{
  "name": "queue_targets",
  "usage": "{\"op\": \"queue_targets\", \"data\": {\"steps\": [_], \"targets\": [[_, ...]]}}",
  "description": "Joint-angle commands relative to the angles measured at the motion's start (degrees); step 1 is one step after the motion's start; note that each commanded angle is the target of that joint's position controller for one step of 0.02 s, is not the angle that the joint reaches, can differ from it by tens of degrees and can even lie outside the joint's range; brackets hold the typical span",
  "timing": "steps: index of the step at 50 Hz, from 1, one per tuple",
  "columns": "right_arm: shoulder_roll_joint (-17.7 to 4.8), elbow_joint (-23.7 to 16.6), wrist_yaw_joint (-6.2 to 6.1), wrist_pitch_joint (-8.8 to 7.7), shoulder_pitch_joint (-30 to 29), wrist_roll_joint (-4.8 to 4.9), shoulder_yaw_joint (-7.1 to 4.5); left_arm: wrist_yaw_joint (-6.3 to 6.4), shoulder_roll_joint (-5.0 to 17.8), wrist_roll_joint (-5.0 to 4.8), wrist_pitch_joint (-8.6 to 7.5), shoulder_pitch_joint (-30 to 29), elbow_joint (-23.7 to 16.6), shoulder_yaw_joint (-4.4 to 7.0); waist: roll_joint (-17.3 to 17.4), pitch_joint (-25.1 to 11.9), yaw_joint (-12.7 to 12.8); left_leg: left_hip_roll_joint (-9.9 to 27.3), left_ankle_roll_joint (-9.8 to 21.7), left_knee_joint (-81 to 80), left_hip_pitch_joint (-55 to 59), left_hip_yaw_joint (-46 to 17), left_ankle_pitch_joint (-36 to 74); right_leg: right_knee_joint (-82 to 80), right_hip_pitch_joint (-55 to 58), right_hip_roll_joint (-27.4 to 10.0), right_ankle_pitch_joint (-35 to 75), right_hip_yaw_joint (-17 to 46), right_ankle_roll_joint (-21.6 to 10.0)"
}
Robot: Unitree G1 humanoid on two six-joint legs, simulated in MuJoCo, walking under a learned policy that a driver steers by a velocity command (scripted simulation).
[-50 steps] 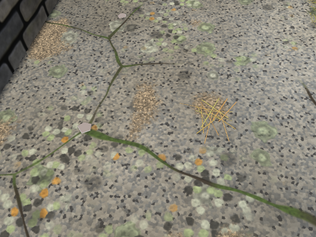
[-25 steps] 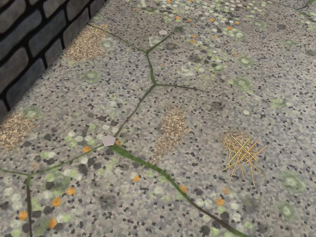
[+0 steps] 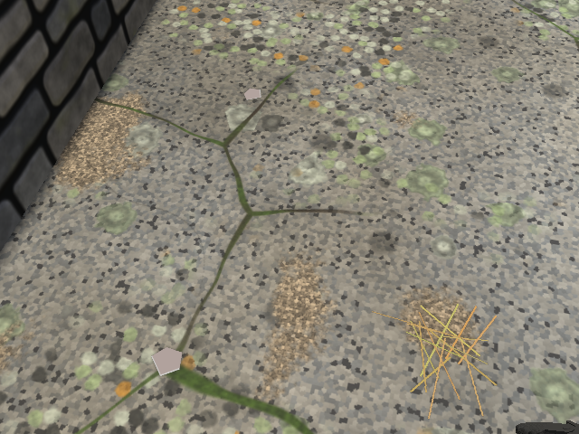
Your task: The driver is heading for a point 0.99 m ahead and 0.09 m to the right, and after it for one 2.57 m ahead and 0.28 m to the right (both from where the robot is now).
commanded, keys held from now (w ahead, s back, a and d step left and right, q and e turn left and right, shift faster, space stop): w+e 0.60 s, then w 0.02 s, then w+q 0.38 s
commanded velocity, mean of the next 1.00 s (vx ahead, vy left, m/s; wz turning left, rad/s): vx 0.50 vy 0.00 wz -0.34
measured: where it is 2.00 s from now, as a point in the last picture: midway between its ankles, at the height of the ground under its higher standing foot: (385, 212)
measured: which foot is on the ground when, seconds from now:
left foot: up 0.00-0.12, down 0.14-0.68, up 0.70-1.00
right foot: down 0.00-0.14, up 0.16-0.64, down 0.66-1.00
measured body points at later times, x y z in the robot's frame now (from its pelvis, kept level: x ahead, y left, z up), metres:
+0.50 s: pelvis +0.27 +0.03 +0.00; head +0.30 +0.02 +0.45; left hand +0.54 +0.21 -0.08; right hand +0.21 -0.25 -0.12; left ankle +0.23 +0.16 -0.74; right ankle +0.37 -0.16 -0.69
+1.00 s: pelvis +0.51 -0.12 +0.00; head +0.53 -0.13 +0.45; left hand +0.67 +0.12 -0.11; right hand +0.55 -0.42 -0.11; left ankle +0.73 +0.00 -0.67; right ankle +0.44 -0.16 -0.74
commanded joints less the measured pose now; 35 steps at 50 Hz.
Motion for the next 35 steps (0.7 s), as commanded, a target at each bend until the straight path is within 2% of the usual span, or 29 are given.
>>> {"op": "queue_targets", "data": {"steps": [1, 3, 5, 6, 7, 8, 9, 10, 11, 12, 13, 14, 15, 17, 20, 24, 28, 30, 31, 32, 33, 34, 35], "targets": [[-4.0, -4.5, 0.35, -1.16, -4.8, 1.0, -1.06, 0.79, 10.8, -0.79, -0.26, 0.4, -2.9, 3.09, -5.9, -1.3, 0.3, -4.3, -0.7, -7.6, 12.6, 2.5, 7.3, -5.4, -9.2, -12.0, 3.5, 9.9, -8.0], [-5.8, -4.6, 0.6, -1.41, -4.7, 1.39, -1.91, 0.99, 10.1, -0.92, 0.21, 1.0, -2.6, 3.01, -6.9, -2.0, -0.5, -4.0, 0.4, -10.6, 13.4, 0.5, 4.6, -1.6, -4.7, -13.6, 1.6, 13.8, -6.6], [-7.2, -4.2, 0.69, -1.75, -2.2, 1.62, -2.82, 0.98, 9.8, -0.47, 0.72, 0.5, -2.8, 3.08, -8.4, -2.7, -2.4, -4.1, 2.4, -11.9, 16.7, 0.9, -1.3, 2.7, -2.2, -14.6, 2.5, 16.6, -5.4], [-8.0, -3.2, 0.47, -1.93, 1.9, 1.58, -3.54, 0.86, 8.6, -0.25, 0.93, 0.3, -2.9, 2.7, -8.4, -4.2, -4.7, -4.1, 4.0, -13.8, 22.7, 1.9, -2.8, 6.7, -2.9, -13.0, 3.5, 16.2, -4.0], [-10.1, -2.8, 0.07, -2.19, 8.0, 0.82, -4.43, 0.51, 5.5, 0.2, 0.8, 0.8, -3.4, 1.56, -5.9, -9.7, -7.8, 0.8, 6.9, -14.1, 33.5, -1.8, -5.5, 17.6, -5.8, -9.7, 2.1, 13.3, -2.1], [-14.6, -2.3, -0.36, -1.81, 14.3, -0.49, -5.55, 0.34, 0.7, 0.12, 0.43, 6.1, -4.7, 0.09, 6.9, -18.8, -7.5, 14.0, 13.6, -15.6, 53.2, -20.4, -13.8, 37.1, -20.8, -2.3, -13.1, 5.4, 1.8], [-14.3, -0.3, 0.37, -0.99, 17.4, 0.25, -5.83, 0.44, 2.8, -1.23, 0.06, 8.3, -6.0, -0.03, 18.3, -20.7, -6.7, 20.4, 18.1, -22.0, 57.0, -40.7, -29.1, 50.5, -33.6, -2.8, -22.8, 2.7, 3.1], [-9.5, -1.3, 0.41, -0.79, 14.5, 0.63, -4.64, 0.66, 8.1, -1.65, 0.36, 5.0, -5.0, 1.32, 9.6, -13.2, -8.0, 18.0, 16.1, -23.8, 51.2, -35.5, -34.0, 55.6, -36.9, -6.0, -17.6, 4.1, 3.7], [-7.5, -1.5, 0.22, -0.4, 12.1, 0.56, -4.04, 0.69, 9.2, -1.02, 0.7, 0.3, -5.8, 1.74, 5.2, -8.0, -8.2, 15.6, 14.2, -23.7, 45.2, -25.9, -27.5, 56.1, -37.0, -7.8, -12.9, 1.9, 4.1], [-6.1, -1.3, 0.18, -0.23, 9.7, 0.27, -3.54, 0.63, 8.6, -0.36, 0.84, -1.9, -6.4, 1.78, 2.9, -4.6, -7.3, 12.8, 13.6, -24.6, 39.6, -18.8, -19.2, 53.9, -35.5, -9.4, -9.3, 1.4, 4.5], [-5.0, -0.9, 0.0, -0.22, 8.4, 0.03, -3.2, 0.37, 7.9, -0.25, 1.02, -2.8, -6.8, 2.0, 4.1, -2.9, -6.2, 11.0, 13.2, -25.9, 36.1, -13.9, -13.8, 51.5, -33.9, -11.0, -6.9, 1.3, 4.6], [-4.7, -0.5, -0.13, -0.37, 7.8, -0.07, -3.16, 0.07, 6.9, -0.53, 1.35, -2.6, -6.9, 1.92, 5.3, -2.0, -5.5, 9.7, 13.0, -27.4, 33.4, -10.1, -11.0, 50.2, -31.7, -11.9, -5.6, 0.6, 4.8], [-4.4, 0.0, -0.16, -0.61, 7.6, 0.14, -3.21, -0.09, 5.8, -0.67, 1.72, -2.4, -6.9, 1.76, 5.6, -1.8, -5.2, 9.1, 13.3, -28.5, 32.5, -7.2, -8.7, 49.3, -31.0, -12.1, -4.9, -0.3, 4.9], [-5.4, 1.2, -0.14, -1.03, 8.0, 0.53, -3.68, -0.24, 4.2, -0.38, 2.24, -4.1, -7.7, 1.37, 4.3, -0.9, -5.0, 9.6, 14.5, -30.3, 31.8, -3.3, -4.3, 46.2, -32.1, -12.6, -3.3, -0.8, 5.4], [-7.1, 2.8, -0.24, -0.88, 8.4, 0.45, -4.35, -0.61, 3.2, -0.06, 2.22, -7.3, -8.8, 0.93, 2.4, -0.3, -5.4, 10.3, 15.2, -31.2, 34.0, 1.8, 1.5, 38.4, -34.3, -13.1, 2.4, -1.0, 6.0], [-8.8, 4.6, -0.56, -0.13, 9.0, 0.9, -4.68, -2.09, 2.0, -0.12, 1.36, -13.8, -10.1, 0.27, 1.4, 1.3, -7.5, 9.2, 13.5, -31.5, 35.1, 9.4, 4.4, 25.6, -31.1, -12.3, 12.1, -4.7, 5.0], [-10.7, 6.6, -0.55, 0.94, 11.3, 2.04, -5.29, -3.39, 2.5, -0.4, 1.25, -18.8, -12.5, 0.32, 1.2, 2.9, -8.3, 10.9, 12.0, -29.6, 40.1, 13.1, 9.0, 18.6, -29.4, -11.2, 9.8, -7.7, 2.4], [-12.3, 6.9, -0.75, 1.67, 11.1, 2.51, -5.8, -3.64, 4.1, -0.11, 1.49, -17.8, -13.0, 1.12, 2.4, 0.9, -6.3, 11.1, 10.9, -23.9, 42.5, 15.3, 25.3, 17.0, -24.8, -8.4, 4.4, -10.4, 0.0], [-13.1, 7.1, -0.91, 2.03, 11.5, 2.84, -6.02, -3.51, 5.3, 0.18, 1.7, -14.9, -12.6, 1.83, 3.2, -1.6, -4.3, 11.0, 10.5, -18.3, 42.6, 16.1, 34.9, 16.7, -19.3, -6.2, 1.6, -11.7, -1.4], [-12.9, 7.4, -0.96, 2.35, 11.7, 3.08, -5.78, -3.1, 7.0, 0.24, 1.82, -7.7, -10.9, 3.03, 2.2, -5.7, 0.2, 10.0, 9.7, -9.1, 39.8, 17.1, 39.1, 13.5, -8.2, -3.9, 3.1, -12.0, -3.4], [-10.9, 7.6, -1.01, 2.13, 12.6, 2.57, -4.75, -2.05, 9.5, 0.06, 2.16, 1.7, -8.2, 4.54, 0.0, -10.3, 4.9, 8.2, 8.1, 3.0, 30.4, 17.8, 32.2, 11.6, 8.1, -4.3, 6.4, -8.9, -5.3], [-3.2, 5.3, -0.14, 1.36, 17.8, -0.12, -2.02, -0.93, 16.1, 0.24, 2.18, 5.8, -7.2, 5.49, -15.2, -17.2, 1.4, 0.8, 4.8, 25.5, 6.0, 17.3, -16.1, 11.9, 31.1, -21.1, 6.1, 17.0, -12.8], [-4.8, 5.9, 0.47, -0.12, 17.8, 1.35, -1.6, -1.09, 14.4, 0.2, 1.47, 7.2, -8.5, 4.56, -13.3, -28.1, 2.7, -5.0, 4.3, 37.5, -1.4, 5.0, -34.6, 1.7, 34.8, -30.4, -3.6, 39.8, -19.3]]}}
Velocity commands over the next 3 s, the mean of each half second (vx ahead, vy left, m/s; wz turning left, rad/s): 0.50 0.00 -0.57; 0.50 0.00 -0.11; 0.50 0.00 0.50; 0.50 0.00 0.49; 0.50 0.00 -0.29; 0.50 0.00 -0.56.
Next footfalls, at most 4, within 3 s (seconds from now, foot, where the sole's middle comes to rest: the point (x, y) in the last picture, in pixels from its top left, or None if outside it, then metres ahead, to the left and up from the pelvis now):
0.14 left None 0.27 0.15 -0.78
0.66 right None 0.47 -0.18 -0.78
1.22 left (357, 290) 0.84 -0.08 -0.78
1.70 right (434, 216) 1.09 -0.30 -0.78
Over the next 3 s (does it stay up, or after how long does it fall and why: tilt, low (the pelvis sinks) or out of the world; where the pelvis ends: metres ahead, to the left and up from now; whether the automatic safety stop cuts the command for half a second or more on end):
stays up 1.58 -0.19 0.00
